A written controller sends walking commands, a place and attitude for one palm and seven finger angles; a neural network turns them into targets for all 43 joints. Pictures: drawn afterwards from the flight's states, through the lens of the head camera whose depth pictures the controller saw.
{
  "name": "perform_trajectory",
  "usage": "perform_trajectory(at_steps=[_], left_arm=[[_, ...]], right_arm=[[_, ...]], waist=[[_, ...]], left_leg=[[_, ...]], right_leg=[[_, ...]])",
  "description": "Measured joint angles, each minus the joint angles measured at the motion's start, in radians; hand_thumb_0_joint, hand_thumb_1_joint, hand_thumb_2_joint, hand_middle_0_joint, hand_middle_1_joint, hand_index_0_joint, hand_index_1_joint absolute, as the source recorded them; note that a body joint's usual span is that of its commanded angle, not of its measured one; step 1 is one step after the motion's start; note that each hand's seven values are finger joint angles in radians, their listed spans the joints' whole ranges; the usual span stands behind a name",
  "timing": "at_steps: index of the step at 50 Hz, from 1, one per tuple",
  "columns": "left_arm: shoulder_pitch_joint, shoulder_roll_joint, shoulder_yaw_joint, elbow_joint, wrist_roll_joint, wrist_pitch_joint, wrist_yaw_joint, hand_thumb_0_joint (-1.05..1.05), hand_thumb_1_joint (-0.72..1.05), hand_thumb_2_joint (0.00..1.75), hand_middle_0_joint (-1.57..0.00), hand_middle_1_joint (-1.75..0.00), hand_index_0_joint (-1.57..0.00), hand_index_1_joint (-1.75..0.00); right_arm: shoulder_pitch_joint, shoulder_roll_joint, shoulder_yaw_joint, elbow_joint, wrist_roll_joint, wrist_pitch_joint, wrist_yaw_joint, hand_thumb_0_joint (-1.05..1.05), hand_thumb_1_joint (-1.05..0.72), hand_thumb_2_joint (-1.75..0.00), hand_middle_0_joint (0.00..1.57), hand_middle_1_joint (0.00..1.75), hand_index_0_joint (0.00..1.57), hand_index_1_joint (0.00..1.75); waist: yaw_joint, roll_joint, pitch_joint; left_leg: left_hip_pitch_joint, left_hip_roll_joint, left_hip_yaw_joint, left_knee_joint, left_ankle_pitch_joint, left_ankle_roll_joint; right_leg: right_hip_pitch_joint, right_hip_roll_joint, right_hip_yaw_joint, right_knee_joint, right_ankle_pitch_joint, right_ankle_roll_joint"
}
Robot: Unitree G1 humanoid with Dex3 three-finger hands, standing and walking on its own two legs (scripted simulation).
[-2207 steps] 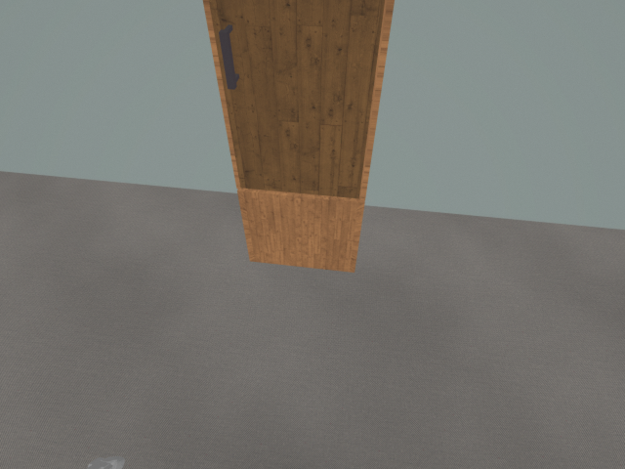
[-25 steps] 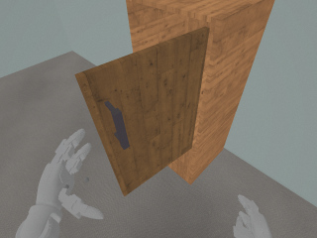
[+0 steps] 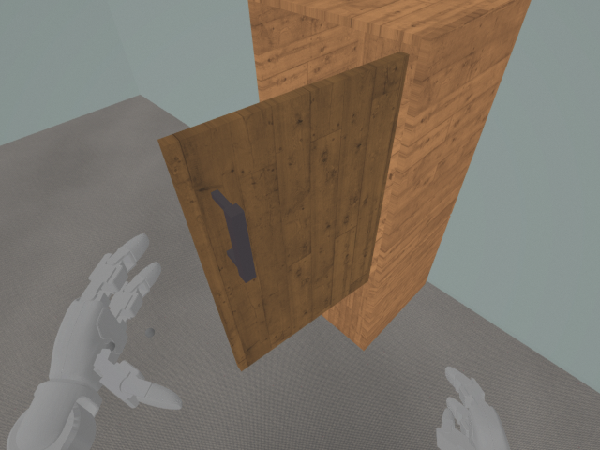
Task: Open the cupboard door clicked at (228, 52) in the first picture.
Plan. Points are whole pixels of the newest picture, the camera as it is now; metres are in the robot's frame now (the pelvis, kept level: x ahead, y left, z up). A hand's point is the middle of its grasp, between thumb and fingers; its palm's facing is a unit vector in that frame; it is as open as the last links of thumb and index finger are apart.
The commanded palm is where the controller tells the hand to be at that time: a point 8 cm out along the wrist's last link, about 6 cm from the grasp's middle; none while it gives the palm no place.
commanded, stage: draw the hand back to the body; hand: left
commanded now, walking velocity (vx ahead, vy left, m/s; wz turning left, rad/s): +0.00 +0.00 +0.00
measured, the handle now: (233, 237) +0.36 +0.13 +0.11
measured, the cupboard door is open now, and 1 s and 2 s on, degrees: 83 83 83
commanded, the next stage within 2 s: step back with the hand held close in 1.26 s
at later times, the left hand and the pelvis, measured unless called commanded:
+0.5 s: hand (101, 317) +0.21 +0.24 +0.14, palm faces +0.34 -0.87 -0.35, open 13.7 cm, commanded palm +0.17 +0.28 +0.16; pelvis +0.01 +0.01 +0.02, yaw -1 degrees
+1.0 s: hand (71, 284) +0.23 +0.27 +0.17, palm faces +0.43 -0.81 -0.39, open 8.0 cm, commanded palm +0.18 +0.31 +0.18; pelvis +0.03 +0.01 +0.02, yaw -2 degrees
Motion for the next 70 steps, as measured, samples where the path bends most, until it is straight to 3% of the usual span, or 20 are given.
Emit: perform_trajectory(at_steps=[10, 13, 16, 19, 24, 50, 70], left_arm=[[0.014, 0.015, 0.029, -0.045, -0.014, 0.058, -0.024, -0.01, -0.47, 0.31, -0.16, -0.30, -0.15, -0.30], [0.029, 0.043, 0.011, -0.071, 0.096, 0.041, 0.098, -0.01, -0.41, 0.34, -0.16, -0.30, -0.15, -0.30], [0.064, 0.049, 0.003, -0.091, 0.171, 0.022, 0.207, -0.01, -0.34, 0.37, -0.16, -0.30, -0.16, -0.30], [0.087, 0.052, -0.001, -0.098, 0.214, 0.007, 0.267, -0.01, -0.25, 0.41, -0.17, -0.30, -0.16, -0.30], [0.091, 0.059, 0.009, -0.088, 0.247, -0.010, 0.311, -0.01, -0.09, 0.47, -0.17, -0.30, -0.17, -0.30], [0.047, 0.091, 0.136, -0.068, 0.243, -0.023, 0.324, 0.01, 0.77, 0.85, -0.21, -0.30, -0.20, -0.30], [0.047, 0.083, 0.127, -0.066, 0.240, -0.035, 0.320, 0.01, 0.89, 0.90, -0.21, -0.30, -0.21, -0.30]], right_arm=[[-0.010, -0.011, 0.002, 0.000, 0.003, -0.009, -0.006, 0.01, -0.90, -0.90, 0.20, 0.30, 0.20, 0.30], [-0.025, -0.006, 0.004, 0.014, -0.017, 0.001, -0.016, 0.01, -0.90, -0.90, 0.20, 0.30, 0.20, 0.30], [-0.036, 0.001, 0.004, 0.019, -0.031, 0.023, -0.015, 0.01, -0.90, -0.90, 0.20, 0.30, 0.20, 0.30], [-0.039, 0.004, 0.001, 0.027, -0.042, 0.044, -0.013, 0.01, -0.90, -0.90, 0.20, 0.30, 0.20, 0.30], [-0.041, 0.005, -0.006, 0.047, -0.051, 0.075, -0.007, 0.01, -0.90, -0.90, 0.20, 0.30, 0.20, 0.30], [-0.060, 0.003, -0.042, 0.053, -0.048, 0.152, 0.013, 0.01, -0.90, -0.90, 0.20, 0.30, 0.20, 0.30], [-0.055, 0.006, -0.045, 0.067, -0.048, 0.140, 0.008, 0.01, -0.90, -0.90, 0.20, 0.30, 0.20, 0.30]], waist=[[0.012, -0.001, 0.005], [0.014, -0.004, 0.022], [0.011, -0.006, 0.041], [0.014, -0.008, 0.056], [0.021, -0.007, 0.074], [0.027, -0.002, 0.072], [0.023, 0.003, 0.081]], left_leg=[[0.036, -0.006, -0.001, -0.029, 0.009, 0.006], [0.074, -0.003, 0.004, -0.064, 0.021, 0.004], [0.118, -0.002, 0.013, -0.116, 0.042, 0.006], [0.157, -0.004, 0.022, -0.164, 0.060, 0.009], [0.209, -0.011, 0.034, -0.223, 0.081, 0.014], [0.273, -0.011, 0.056, -0.283, 0.085, 0.013], [0.275, -0.002, 0.050, -0.292, 0.104, 0.007]], right_leg=[[0.042, -0.004, -0.002, -0.040, 0.014, 0.006], [0.080, 0.000, 0.002, -0.082, 0.032, 0.008], [0.122, 0.003, 0.010, -0.138, 0.059, 0.008], [0.158, 0.002, 0.018, -0.186, 0.081, 0.010], [0.205, -0.004, 0.027, -0.242, 0.103, 0.015], [0.260, -0.004, 0.047, -0.303, 0.115, 0.018], [0.265, 0.007, 0.042, -0.315, 0.134, 0.010]])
